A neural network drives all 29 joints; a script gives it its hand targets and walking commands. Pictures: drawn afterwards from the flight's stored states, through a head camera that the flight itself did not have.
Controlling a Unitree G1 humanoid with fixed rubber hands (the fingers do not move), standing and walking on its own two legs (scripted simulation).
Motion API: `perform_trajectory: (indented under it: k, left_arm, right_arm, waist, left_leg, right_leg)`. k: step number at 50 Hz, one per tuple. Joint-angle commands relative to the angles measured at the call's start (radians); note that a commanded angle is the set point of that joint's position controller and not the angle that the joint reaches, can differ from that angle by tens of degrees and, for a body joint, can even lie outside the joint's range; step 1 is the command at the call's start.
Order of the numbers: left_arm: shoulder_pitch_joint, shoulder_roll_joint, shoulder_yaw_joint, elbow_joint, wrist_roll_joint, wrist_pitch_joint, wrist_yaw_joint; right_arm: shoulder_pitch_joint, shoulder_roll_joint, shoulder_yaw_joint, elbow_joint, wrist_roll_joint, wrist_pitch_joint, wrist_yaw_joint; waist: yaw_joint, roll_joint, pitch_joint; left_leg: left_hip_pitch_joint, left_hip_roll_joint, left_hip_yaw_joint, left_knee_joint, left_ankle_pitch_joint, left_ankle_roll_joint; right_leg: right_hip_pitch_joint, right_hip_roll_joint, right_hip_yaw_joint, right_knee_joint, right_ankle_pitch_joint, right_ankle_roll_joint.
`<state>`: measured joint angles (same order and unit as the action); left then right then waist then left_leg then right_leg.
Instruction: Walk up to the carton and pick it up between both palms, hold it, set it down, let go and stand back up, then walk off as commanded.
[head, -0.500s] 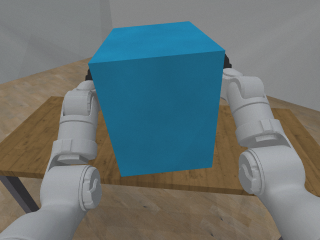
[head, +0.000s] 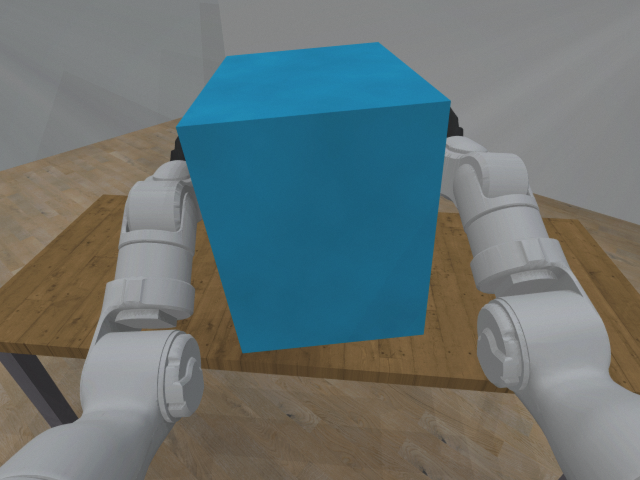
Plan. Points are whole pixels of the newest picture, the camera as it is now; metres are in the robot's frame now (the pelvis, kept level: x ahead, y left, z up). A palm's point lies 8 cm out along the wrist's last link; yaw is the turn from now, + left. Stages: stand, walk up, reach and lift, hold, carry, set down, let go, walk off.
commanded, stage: hold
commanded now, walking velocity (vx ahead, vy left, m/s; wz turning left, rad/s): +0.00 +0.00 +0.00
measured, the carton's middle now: (316, 183) +0.41 +0.01 +0.24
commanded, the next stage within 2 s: set down in 0.70 s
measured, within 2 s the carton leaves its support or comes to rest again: neither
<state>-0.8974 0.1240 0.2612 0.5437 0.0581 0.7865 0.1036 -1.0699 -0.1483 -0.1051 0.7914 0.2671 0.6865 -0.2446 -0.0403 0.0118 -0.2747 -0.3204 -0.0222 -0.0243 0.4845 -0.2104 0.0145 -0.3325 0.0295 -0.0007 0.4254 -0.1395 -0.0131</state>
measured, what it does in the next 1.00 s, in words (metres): stands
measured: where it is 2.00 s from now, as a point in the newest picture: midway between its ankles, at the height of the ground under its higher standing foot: outside the picture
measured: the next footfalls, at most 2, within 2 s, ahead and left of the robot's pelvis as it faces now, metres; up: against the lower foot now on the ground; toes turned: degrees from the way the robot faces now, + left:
none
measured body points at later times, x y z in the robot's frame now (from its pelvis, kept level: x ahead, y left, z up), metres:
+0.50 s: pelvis +0.00 +0.00 +0.00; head -0.08 +0.00 +0.44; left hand +0.40 +0.16 +0.26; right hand +0.40 -0.15 +0.28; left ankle +0.02 +0.10 -0.74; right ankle +0.05 -0.11 -0.74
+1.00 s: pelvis -0.01 +0.00 +0.00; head -0.08 +0.00 +0.44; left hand +0.41 +0.17 +0.27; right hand +0.40 -0.15 +0.29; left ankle +0.02 +0.10 -0.74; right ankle +0.05 -0.11 -0.74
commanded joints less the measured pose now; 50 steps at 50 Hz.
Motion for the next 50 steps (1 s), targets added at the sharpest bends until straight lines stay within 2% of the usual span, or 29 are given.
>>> perform_trajectory:
  k: [1,3,5,9,10,13,15,18,21,22,24,25,28,29,30,31,32,35,36,37,38,39,40,41,42,45,46,48,50]
  left_arm:
    - [-0.995,-0.654,-0.266,-0.206,-0.133,-0.097,-0.169]
    - [-0.964,-0.654,-0.261,-0.215,-0.123,-0.094,-0.172]
    - [-0.974,-0.667,-0.276,-0.19,-0.126,-0.094,-0.177]
    - [-1.025,-0.661,-0.276,-0.227,-0.135,-0.107,-0.168]
    - [-1.008,-0.675,-0.29,-0.223,-0.147,-0.107,-0.166]
    - [-1.024,-0.678,-0.294,-0.214,-0.149,-0.112,-0.162]
    - [-1.002,-0.661,-0.288,-0.224,-0.151,-0.111,-0.161]
    - [-0.996,-0.681,-0.299,-0.267,-0.152,-0.111,-0.163]
    - [-0.99,-0.673,-0.295,-0.237,-0.132,-0.102,-0.163]
    - [-0.987,-0.673,-0.294,-0.236,-0.138,-0.102,-0.164]
    - [-0.937,-0.68,-0.29,-0.213,-0.128,-0.092,-0.168]
    - [-0.952,-0.666,-0.282,-0.263,-0.133,-0.1,-0.165]
    - [-0.973,-0.654,-0.276,-0.243,-0.124,-0.095,-0.169]
    - [-0.987,-0.641,-0.27,-0.245,-0.134,-0.099,-0.171]
    - [-0.977,-0.675,-0.301,-0.26,-0.151,-0.1,-0.168]
    - [-1.01,-0.664,-0.296,-0.251,-0.16,-0.103,-0.167]
    - [-0.99,-0.662,-0.294,-0.249,-0.146,-0.103,-0.164]
    - [-0.994,-0.671,-0.302,-0.265,-0.144,-0.101,-0.165]
    - [-0.935,-0.661,-0.309,-0.321,-0.16,-0.084,-0.159]
    - [-0.964,-0.652,-0.297,-0.304,-0.157,-0.084,-0.158]
    - [-0.962,-0.641,-0.306,-0.273,-0.161,-0.087,-0.158]
    - [-0.945,-0.633,-0.288,-0.255,-0.156,-0.09,-0.163]
    - [-0.974,-0.619,-0.279,-0.248,-0.151,-0.095,-0.168]
    - [-0.969,-0.62,-0.263,-0.214,-0.136,-0.099,-0.171]
    - [-1.021,-0.6,-0.23,-0.167,-0.118,-0.118,-0.175]
    - [-1.083,-0.577,-0.181,-0.09,-0.082,-0.169,-0.185]
    - [-1.078,-0.562,-0.142,-0.026,-0.054,-0.189,-0.193]
    - [-1.075,-0.564,-0.092,0.024,-0.014,-0.235,-0.208]
    - [-1.013,-0.549,-0.053,0.152,0.028,-0.262,-0.229]
  right_arm:
    - [-0.819,0.754,0.298,-0.315,0.233,-0.027,0.154]
    - [-0.797,0.753,0.304,-0.306,0.232,-0.028,0.154]
    - [-0.804,0.742,0.291,-0.298,0.231,-0.031,0.156]
    - [-0.857,0.766,0.3,-0.321,0.233,-0.039,0.164]
    - [-0.851,0.766,0.305,-0.326,0.225,-0.037,0.164]
    - [-0.849,0.764,0.288,-0.313,0.218,-0.043,0.166]
    - [-0.854,0.778,0.317,-0.349,0.23,-0.045,0.164]
    - [-0.818,0.77,0.324,-0.363,0.249,-0.039,0.16]
    - [-0.797,0.748,0.301,-0.315,0.24,-0.031,0.16]
    - [-0.828,0.75,0.312,-0.34,0.247,-0.036,0.163]
    - [-0.824,0.743,0.313,-0.367,0.248,-0.037,0.156]
    - [-0.825,0.762,0.336,-0.399,0.26,-0.036,0.154]
    - [-0.797,0.756,0.315,-0.328,0.245,-0.026,0.152]
    - [-0.827,0.774,0.33,-0.361,0.252,-0.031,0.153]
    - [-0.835,0.767,0.329,-0.393,0.255,-0.037,0.153]
    - [-0.849,0.766,0.319,-0.369,0.244,-0.031,0.154]
    - [-0.835,0.78,0.334,-0.365,0.251,-0.031,0.156]
    - [-0.806,0.769,0.322,-0.348,0.249,-0.028,0.153]
    - [-0.812,0.744,0.352,-0.461,0.28,-0.031,0.146]
    - [-0.803,0.745,0.336,-0.41,0.279,-0.027,0.146]
    - [-0.794,0.734,0.317,-0.386,0.262,-0.031,0.143]
    - [-0.852,0.743,0.329,-0.433,0.266,-0.046,0.145]
    - [-0.851,0.735,0.306,-0.419,0.24,-0.049,0.145]
    - [-0.873,0.73,0.294,-0.403,0.228,-0.056,0.146]
    - [-0.922,0.727,0.246,-0.356,0.192,-0.076,0.15]
    - [-0.932,0.722,0.159,-0.276,0.089,-0.127,0.172]
    - [-0.897,0.716,0.108,-0.189,0.048,-0.143,0.179]
    - [-0.881,0.724,0.057,-0.119,-0.018,-0.19,0.194]
    - [-0.815,0.685,-0.012,-0.018,-0.076,-0.23,0.202]
  waist:
    - [-0.009,0.028,-0.323]
    - [-0.01,0.02,-0.309]
    - [-0.015,0.047,-0.297]
    - [-0.005,0.044,-0.344]
    - [-0.02,0.037,-0.341]
    - [-0.021,0.047,-0.34]
    - [0.002,0.028,-0.393]
    - [-0.015,0.041,-0.384]
    - [-0.025,0.059,-0.34]
    - [-0.01,0.044,-0.352]
    - [-0.02,0.036,-0.362]
    - [-0.003,0.025,-0.394]
    - [-0.012,0.036,-0.337]
    - [0.007,0.019,-0.367]
    - [-0.012,0.034,-0.4]
    - [-0.008,0.03,-0.383]
    - [0.006,0.04,-0.371]
    - [-0.008,0.051,-0.364]
    - [-0.001,0.027,-0.448]
    - [0.006,0.035,-0.421]
    - [-0.001,0.041,-0.383]
    - [0.022,0.011,-0.384]
    - [0.009,0.019,-0.379]
    - [0.015,0.013,-0.362]
    - [0.018,0.006,-0.326]
    - [0.005,0.002,-0.277]
    - [0.001,0.008,-0.198]
    - [-0.001,-0.009,-0.192]
    - [-0.018,-0.009,-0.141]
  left_leg:
    - [0.025,-0.012,-0.065,-0.167,0.019,-0.028]
    - [0.033,-0.007,-0.069,-0.166,0.065,-0.026]
    - [0.02,-0.005,-0.07,-0.179,0.02,-0.028]
    - [0.018,-0.006,-0.067,-0.182,-0.005,-0.022]
    - [0.022,-0.005,-0.07,-0.18,0.017,-0.024]
    - [0.005,-0.002,-0.069,-0.186,-0.025,-0.025]
    - [0.019,-0.01,-0.062,-0.168,0.032,-0.022]
    - [0.046,-0.006,-0.068,-0.159,0.081,-0.032]
    - [0.021,-0.008,-0.074,-0.167,0.051,-0.036]
    - [0.041,-0.004,-0.074,-0.168,0.057,-0.032]
    - [0.039,-0.013,-0.067,-0.157,0.084,-0.029]
    - [0.043,-0.013,-0.069,-0.151,0.103,-0.023]
    - [0.032,-0.013,-0.065,-0.163,0.053,-0.029]
    - [0.037,-0.021,-0.062,-0.157,0.059,-0.018]
    - [0.04,-0.013,-0.068,-0.158,0.066,-0.028]
    - [0.033,-0.014,-0.066,-0.165,0.038,-0.028]
    - [0.04,-0.016,-0.065,-0.163,0.064,-0.026]
    - [0.043,-0.012,-0.07,-0.156,0.082,-0.036]
    - [0.142,-0.019,-0.049,-0.171,0.202,-0.025]
    - [0.134,-0.023,-0.043,-0.172,0.177,-0.025]
    - [0.114,-0.02,-0.047,-0.171,0.165,-0.032]
    - [0.125,-0.027,-0.041,-0.157,0.188,-0.024]
    - [0.132,-0.027,-0.043,-0.158,0.159,-0.026]
    - [0.117,-0.025,-0.042,-0.17,0.139,-0.02]
    - [0.094,-0.021,-0.045,-0.183,0.05,-0.014]
    - [0.03,0.003,-0.051,-0.237,-0.116,0.005]
    - [-0.001,0.004,-0.045,-0.257,-0.189,0.009]
    - [0.015,0.01,-0.038,-0.269,-0.208,0.019]
    - [0.006,0.012,-0.028,-0.283,-0.229,0.014]
  right_leg:
    - [0.434,0.036,0.049,-0.113,0.143,0.021]
    - [0.434,0.039,0.044,-0.108,0.175,0.019]
    - [0.43,0.04,0.041,-0.113,0.131,0.014]
    - [0.422,0.038,0.044,-0.111,0.093,0.019]
    - [0.42,0.037,0.045,-0.112,0.119,0.016]
    - [0.413,0.035,0.048,-0.112,0.084,0.014]
    - [0.447,0.034,0.049,-0.108,0.143,0.02]
    - [0.463,0.039,0.049,-0.098,0.197,0.018]
    - [0.449,0.04,0.043,-0.102,0.167,0.013]
    - [0.441,0.044,0.043,-0.102,0.155,0.016]
    - [0.469,0.038,0.049,-0.106,0.209,0.019]
    - [0.483,0.042,0.048,-0.095,0.222,0.022]
    - [0.457,0.035,0.051,-0.106,0.174,0.02]
    - [0.461,0.037,0.049,-0.11,0.162,0.025]
    - [0.47,0.04,0.049,-0.101,0.178,0.022]
    - [0.451,0.039,0.045,-0.103,0.155,0.025]
    - [0.449,0.041,0.044,-0.104,0.174,0.021]
    - [0.459,0.04,0.045,-0.097,0.207,0.018]
    - [0.487,0.075,0.019,-0.083,0.281,0.031]
    - [0.468,0.072,0.022,-0.092,0.252,0.03]
    - [0.44,0.07,0.023,-0.096,0.241,0.027]
    - [0.424,0.071,0.014,-0.097,0.24,0.032]
    - [0.41,0.066,0.009,-0.107,0.217,0.034]
    - [0.413,0.069,0.003,-0.109,0.201,0.036]
    - [0.364,0.057,-0.001,-0.118,0.103,0.039]
    - [0.356,0.041,-0.014,-0.111,-0.011,0.033]
    - [0.338,0.034,-0.02,-0.114,-0.082,0.034]
    - [0.35,0.023,-0.021,-0.115,-0.132,0.032]
    - [0.375,0.021,-0.027,-0.12,-0.15,0.033]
